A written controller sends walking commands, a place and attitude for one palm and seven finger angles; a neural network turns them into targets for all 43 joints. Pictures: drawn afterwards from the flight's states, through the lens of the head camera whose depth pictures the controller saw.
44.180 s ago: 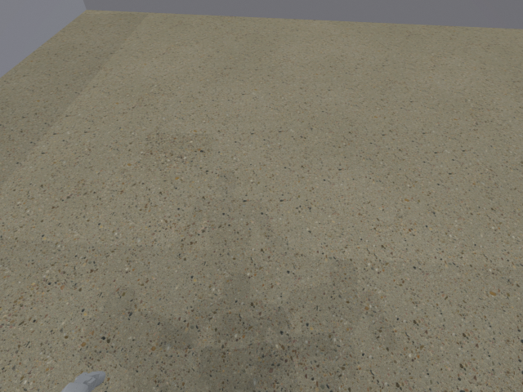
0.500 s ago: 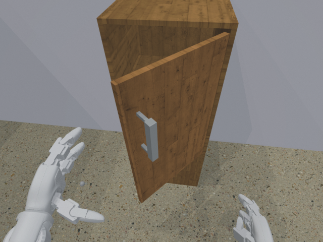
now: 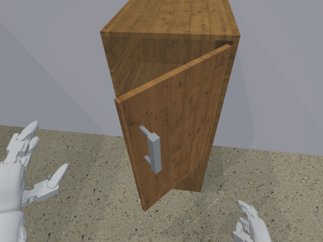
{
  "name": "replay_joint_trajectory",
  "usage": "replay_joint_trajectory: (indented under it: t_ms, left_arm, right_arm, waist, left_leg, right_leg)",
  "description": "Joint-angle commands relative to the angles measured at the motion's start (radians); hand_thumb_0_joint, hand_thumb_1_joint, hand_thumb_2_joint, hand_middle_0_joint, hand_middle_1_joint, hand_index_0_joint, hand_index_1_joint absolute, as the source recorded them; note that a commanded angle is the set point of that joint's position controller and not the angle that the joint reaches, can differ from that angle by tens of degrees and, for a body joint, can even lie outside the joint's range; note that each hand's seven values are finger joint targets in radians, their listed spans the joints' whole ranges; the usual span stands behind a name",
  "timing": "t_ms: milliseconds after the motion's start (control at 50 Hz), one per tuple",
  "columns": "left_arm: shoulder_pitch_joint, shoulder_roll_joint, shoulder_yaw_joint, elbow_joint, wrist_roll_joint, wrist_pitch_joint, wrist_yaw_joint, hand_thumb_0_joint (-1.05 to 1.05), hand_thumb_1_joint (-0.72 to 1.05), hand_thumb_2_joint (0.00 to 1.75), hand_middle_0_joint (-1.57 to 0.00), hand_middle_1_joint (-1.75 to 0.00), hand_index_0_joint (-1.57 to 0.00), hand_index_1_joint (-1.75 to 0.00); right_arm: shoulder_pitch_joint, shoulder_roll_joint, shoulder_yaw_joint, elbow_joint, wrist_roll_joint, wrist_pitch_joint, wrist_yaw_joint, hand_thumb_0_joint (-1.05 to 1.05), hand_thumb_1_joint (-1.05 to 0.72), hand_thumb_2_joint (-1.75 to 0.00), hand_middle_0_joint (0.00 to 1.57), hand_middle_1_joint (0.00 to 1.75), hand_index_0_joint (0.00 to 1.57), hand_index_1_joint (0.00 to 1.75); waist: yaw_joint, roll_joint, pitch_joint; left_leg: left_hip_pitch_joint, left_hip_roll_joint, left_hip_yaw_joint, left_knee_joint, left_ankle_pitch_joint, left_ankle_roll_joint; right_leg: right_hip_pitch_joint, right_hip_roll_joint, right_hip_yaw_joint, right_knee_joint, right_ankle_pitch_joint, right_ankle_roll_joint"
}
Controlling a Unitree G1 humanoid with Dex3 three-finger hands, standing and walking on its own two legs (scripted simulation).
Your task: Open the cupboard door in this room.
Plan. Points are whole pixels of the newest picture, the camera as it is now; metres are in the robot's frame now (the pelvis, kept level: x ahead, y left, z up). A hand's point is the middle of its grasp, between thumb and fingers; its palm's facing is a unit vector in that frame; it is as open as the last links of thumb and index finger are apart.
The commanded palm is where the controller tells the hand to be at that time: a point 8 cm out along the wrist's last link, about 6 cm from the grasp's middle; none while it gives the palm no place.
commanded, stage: draw the hand back to the body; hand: left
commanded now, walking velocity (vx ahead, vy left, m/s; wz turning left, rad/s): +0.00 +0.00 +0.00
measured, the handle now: (150, 150) +0.33 +0.08 +0.06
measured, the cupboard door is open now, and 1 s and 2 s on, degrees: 49 49 49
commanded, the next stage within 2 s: step back with the hand held close in 0.50 s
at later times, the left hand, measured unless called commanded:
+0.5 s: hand (43, 179) +0.18 +0.24 +0.15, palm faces +0.46 -0.79 -0.41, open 7.4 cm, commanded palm +0.13 +0.28 +0.16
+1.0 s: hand (31, 193) +0.15 +0.26 +0.15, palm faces +0.32 -0.79 -0.53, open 7.4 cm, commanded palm +0.09 +0.30 +0.17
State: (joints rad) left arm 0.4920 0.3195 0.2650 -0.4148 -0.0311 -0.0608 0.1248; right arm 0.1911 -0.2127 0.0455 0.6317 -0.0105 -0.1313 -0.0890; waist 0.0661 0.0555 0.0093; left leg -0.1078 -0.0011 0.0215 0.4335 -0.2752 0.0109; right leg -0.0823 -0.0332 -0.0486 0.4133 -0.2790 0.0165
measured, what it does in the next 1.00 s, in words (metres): shifts its weight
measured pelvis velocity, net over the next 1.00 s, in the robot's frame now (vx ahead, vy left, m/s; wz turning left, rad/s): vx -0.05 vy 0.00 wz -0.01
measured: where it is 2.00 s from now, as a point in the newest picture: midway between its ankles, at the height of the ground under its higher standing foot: outside the picture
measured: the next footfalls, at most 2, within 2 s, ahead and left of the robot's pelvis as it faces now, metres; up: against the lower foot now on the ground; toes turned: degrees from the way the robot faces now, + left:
right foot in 1.76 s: -0.27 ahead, -0.13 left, +0.00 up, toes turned -1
left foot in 1.98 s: -0.23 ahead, +0.08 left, +0.00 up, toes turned +2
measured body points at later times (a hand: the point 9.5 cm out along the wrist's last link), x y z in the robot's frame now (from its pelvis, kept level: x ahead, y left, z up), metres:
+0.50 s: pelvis -0.01 -0.02 +0.00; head -0.03 -0.04 +0.45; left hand +0.15 +0.28 +0.18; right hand +0.18 -0.24 -0.09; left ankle -0.02 +0.11 -0.74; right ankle -0.03 -0.13 -0.74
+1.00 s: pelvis -0.05 +0.00 +0.00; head -0.02 +0.00 +0.45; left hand +0.13 +0.30 +0.17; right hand +0.13 -0.25 -0.08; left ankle -0.02 +0.11 -0.74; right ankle -0.03 -0.13 -0.74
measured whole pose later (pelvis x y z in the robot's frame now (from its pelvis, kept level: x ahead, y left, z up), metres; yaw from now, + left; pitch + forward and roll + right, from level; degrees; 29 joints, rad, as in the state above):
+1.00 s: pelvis -0.05 +0.00 +0.00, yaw -1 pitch +0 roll -1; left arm 0.58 0.43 0.39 -0.52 -0.04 -0.14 0.12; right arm 0.15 -0.23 -0.02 0.56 0.01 0.00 -0.10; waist 0.01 0.01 0.07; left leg -0.27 0.01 0.03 0.47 -0.21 0.01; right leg -0.24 -0.02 -0.04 0.43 -0.20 0.02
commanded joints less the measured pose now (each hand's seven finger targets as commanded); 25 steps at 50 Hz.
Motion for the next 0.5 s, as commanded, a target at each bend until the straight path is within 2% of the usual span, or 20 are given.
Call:
replay_joint_trajectory:
  t_ms: [0,60,80,100,120,160,240,280,300,360,380,400,420,480]
  left_arm:
    - [-0.077,0.195,0.172,-0.198,-0.008,-0.066,0.017,0.00,0.73,0.82,-0.19,-0.30,-0.19,-0.30]
    - [-0.100,0.199,0.188,-0.208,-0.013,-0.071,0.016,0.00,0.83,0.87,-0.20,-0.30,-0.20,-0.30]
    - [-0.104,0.211,0.206,-0.208,-0.015,-0.072,0.018,0.00,0.87,0.88,-0.20,-0.30,-0.20,-0.30]
    - [-0.108,0.215,0.214,-0.187,-0.015,-0.069,0.018,0.00,0.90,0.90,-0.20,-0.30,-0.20,-0.30]
    - [-0.102,0.182,0.183,-0.172,-0.016,-0.067,0.014,0.00,0.90,0.90,-0.20,-0.30,-0.20,-0.30]
    - [-0.111,0.157,0.153,-0.158,-0.017,-0.065,0.009,0.00,0.90,0.90,-0.20,-0.30,-0.20,-0.30]
    - [-0.112,0.172,0.162,-0.135,-0.019,-0.066,0.008,0.00,0.90,0.90,-0.20,-0.30,-0.20,-0.30]
    - [-0.123,0.186,0.173,-0.157,-0.016,-0.076,0.009,0.00,0.90,0.90,-0.20,-0.30,-0.20,-0.30]
    - [-0.131,0.204,0.186,-0.159,-0.016,-0.075,0.012,0.00,0.90,0.90,-0.20,-0.30,-0.20,-0.30]
    - [-0.124,0.208,0.191,-0.193,-0.016,-0.086,0.014,0.00,0.90,0.90,-0.20,-0.30,-0.20,-0.30]
    - [-0.124,0.213,0.196,-0.198,-0.015,-0.088,0.016,0.00,0.90,0.90,-0.20,-0.30,-0.20,-0.30]
    - [-0.120,0.221,0.202,-0.196,-0.013,-0.089,0.017,0.00,0.90,0.90,-0.20,-0.30,-0.20,-0.30]
    - [-0.111,0.203,0.189,-0.189,-0.016,-0.087,0.015,0.00,0.90,0.90,-0.20,-0.30,-0.20,-0.30]
    - [-0.108,0.195,0.187,-0.152,-0.020,-0.088,0.012,0.00,0.90,0.90,-0.20,-0.30,-0.20,-0.30]
  right_arm:
    - [-0.126,-0.104,-0.050,-0.152,-0.002,-0.039,-0.005,0.00,-0.90,-0.90,0.20,0.30,0.20,0.30]
    - [-0.125,-0.100,-0.054,-0.150,0.001,-0.030,-0.004,0.00,-0.90,-0.90,0.20,0.30,0.20,0.30]
    - [-0.123,-0.102,-0.055,-0.146,0.000,-0.030,-0.003,0.00,-0.90,-0.90,0.20,0.30,0.20,0.30]
    - [-0.130,-0.104,-0.055,-0.141,0.000,-0.028,-0.005,0.00,-0.90,-0.90,0.20,0.30,0.20,0.30]
    - [-0.129,-0.102,-0.056,-0.143,0.002,-0.025,-0.003,0.00,-0.90,-0.90,0.20,0.30,0.20,0.30]
    - [-0.129,-0.107,-0.059,-0.143,0.003,-0.021,0.000,0.00,-0.90,-0.90,0.20,0.30,0.20,0.30]
    - [-0.135,-0.112,-0.066,-0.142,0.001,-0.017,-0.003,0.00,-0.90,-0.90,0.20,0.30,0.20,0.30]
    - [-0.139,-0.109,-0.068,-0.141,0.001,-0.020,-0.005,0.00,-0.90,-0.90,0.20,0.30,0.20,0.30]
    - [-0.143,-0.111,-0.065,-0.138,0.000,-0.021,-0.006,0.00,-0.90,-0.90,0.20,0.30,0.20,0.30]
    - [-0.145,-0.102,-0.065,-0.139,0.000,-0.029,-0.008,0.00,-0.90,-0.90,0.20,0.30,0.20,0.30]
    - [-0.146,-0.101,-0.064,-0.138,0.000,-0.032,-0.008,0.00,-0.90,-0.90,0.20,0.30,0.20,0.30]
    - [-0.149,-0.103,-0.064,-0.135,-0.001,-0.035,-0.009,0.00,-0.90,-0.90,0.20,0.30,0.20,0.30]
    - [-0.148,-0.098,-0.063,-0.134,0.001,-0.036,-0.010,0.00,-0.90,-0.90,0.20,0.30,0.20,0.30]
    - [-0.149,-0.099,-0.065,-0.129,0.002,-0.036,-0.009,0.00,-0.90,-0.90,0.20,0.30,0.20,0.30]
  waist:
    - [0.011,0.012,-0.088]
    - [0.006,0.039,-0.090]
    - [0.007,0.034,-0.100]
    - [0.009,0.019,-0.081]
    - [0.002,0.022,-0.070]
    - [-0.004,0.006,-0.051]
    - [0.001,-0.043,-0.053]
    - [0.003,-0.026,-0.068]
    - [0.008,0.001,-0.072]
    - [0.009,0.007,-0.095]
    - [0.010,0.031,-0.096]
    - [0.012,0.034,-0.086]
    - [0.008,0.043,-0.072]
    - [0.005,-0.002,-0.029]
  left_leg:
    - [0.031,0.021,-0.016,-0.058,0.397,-0.006]
    - [0.049,0.020,-0.008,-0.059,0.406,-0.005]
    - [0.050,0.020,-0.009,-0.060,0.414,-0.006]
    - [0.045,0.020,-0.010,-0.060,0.414,-0.005]
    - [0.051,0.021,-0.008,-0.066,0.406,-0.004]
    - [0.053,0.022,-0.006,-0.074,0.371,-0.001]
    - [0.051,0.017,-0.001,-0.080,0.324,0.008]
    - [0.060,0.013,0.004,-0.077,0.316,0.009]
    - [0.057,0.010,0.001,-0.078,0.314,0.008]
    - [0.068,0.008,0.001,-0.075,0.325,0.007]
    - [0.069,0.006,0.004,-0.074,0.321,0.007]
    - [0.064,0.005,0.004,-0.072,0.323,0.006]
    - [0.065,0.006,0.007,-0.073,0.317,0.005]
    - [0.055,0.009,0.008,-0.084,0.275,0.007]
  right_leg:
    - [0.036,0.030,-0.003,-0.047,0.321,-0.034]
    - [0.034,0.029,0.001,-0.055,0.335,-0.030]
    - [0.043,0.029,-0.001,-0.054,0.343,-0.030]
    - [0.039,0.031,-0.002,-0.062,0.344,-0.031]
    - [0.029,0.030,-0.002,-0.063,0.334,-0.028]
    - [0.012,0.032,-0.004,-0.074,0.307,-0.025]
    - [0.018,0.032,0.000,-0.085,0.295,-0.021]
    - [0.023,0.031,0.005,-0.090,0.293,-0.022]
    - [0.032,0.030,0.007,-0.091,0.291,-0.025]
    - [0.040,0.029,0.008,-0.088,0.303,-0.025]
    - [0.039,0.028,0.010,-0.092,0.302,-0.025]
    - [0.041,0.028,0.011,-0.097,0.304,-0.027]
    - [0.030,0.027,0.011,-0.098,0.300,-0.025]
    - [0.005,0.033,0.010,-0.115,0.260,-0.021]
